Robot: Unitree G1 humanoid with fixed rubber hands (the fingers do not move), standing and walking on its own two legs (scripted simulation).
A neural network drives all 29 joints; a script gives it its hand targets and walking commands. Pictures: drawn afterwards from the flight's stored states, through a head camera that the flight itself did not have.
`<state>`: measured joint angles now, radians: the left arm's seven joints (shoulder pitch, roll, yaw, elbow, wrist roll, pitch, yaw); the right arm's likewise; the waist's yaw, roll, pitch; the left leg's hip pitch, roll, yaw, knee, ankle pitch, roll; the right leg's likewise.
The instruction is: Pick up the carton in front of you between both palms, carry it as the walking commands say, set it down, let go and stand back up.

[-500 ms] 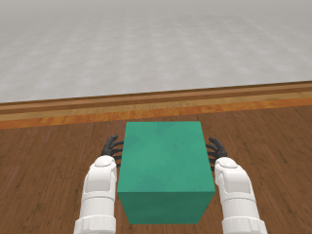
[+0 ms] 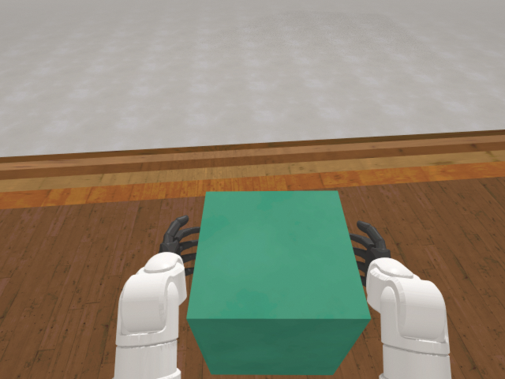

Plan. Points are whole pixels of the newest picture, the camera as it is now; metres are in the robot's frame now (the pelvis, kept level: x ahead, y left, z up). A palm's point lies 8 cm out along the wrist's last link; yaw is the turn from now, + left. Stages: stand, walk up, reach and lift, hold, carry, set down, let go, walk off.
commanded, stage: carry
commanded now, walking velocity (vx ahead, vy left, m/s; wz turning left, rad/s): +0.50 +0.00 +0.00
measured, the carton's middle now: (271, 286) +0.27 -0.01 +0.01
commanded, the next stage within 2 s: none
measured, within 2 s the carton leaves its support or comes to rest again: neither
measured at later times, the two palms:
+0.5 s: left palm (216, 146) +0.57 +0.10 +0.07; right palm (352, 155) +0.55 -0.20 +0.06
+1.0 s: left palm (221, 78) +0.91 +0.11 +0.07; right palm (322, 81) +0.89 -0.19 +0.07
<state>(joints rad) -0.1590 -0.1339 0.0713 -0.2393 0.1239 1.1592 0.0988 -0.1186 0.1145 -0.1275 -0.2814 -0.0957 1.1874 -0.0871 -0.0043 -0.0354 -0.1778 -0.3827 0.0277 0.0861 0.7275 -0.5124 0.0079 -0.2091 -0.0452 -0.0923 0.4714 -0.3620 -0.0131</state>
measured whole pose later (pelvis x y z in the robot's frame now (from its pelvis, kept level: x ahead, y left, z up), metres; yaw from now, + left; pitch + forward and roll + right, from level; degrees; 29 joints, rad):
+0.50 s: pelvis +0.29 -0.04 -0.02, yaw -1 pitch +4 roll -1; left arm -0.18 -0.14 0.09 -0.31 0.13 1.18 0.09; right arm -0.14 0.13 -0.13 -0.34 -0.10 1.20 -0.09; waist -0.01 0.03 -0.10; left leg -0.12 0.11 0.10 0.78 -0.48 -0.02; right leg -0.49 -0.03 -0.24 0.57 -0.13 -0.10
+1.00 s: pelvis +0.63 -0.03 -0.02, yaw -4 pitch +3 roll +2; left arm -0.16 -0.13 0.12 -0.40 0.11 1.22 0.09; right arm -0.16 0.13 -0.08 -0.37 -0.10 1.22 -0.09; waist -0.01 -0.05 -0.09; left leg -0.50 0.02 0.26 0.58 -0.13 0.11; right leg -0.04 -0.09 -0.13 0.76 -0.49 0.01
